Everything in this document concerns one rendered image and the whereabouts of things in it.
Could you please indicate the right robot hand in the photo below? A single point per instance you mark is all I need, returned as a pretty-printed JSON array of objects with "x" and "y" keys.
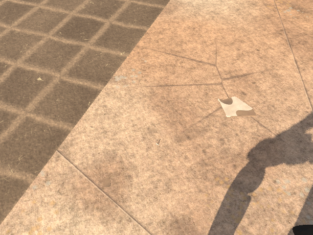
[{"x": 305, "y": 229}]

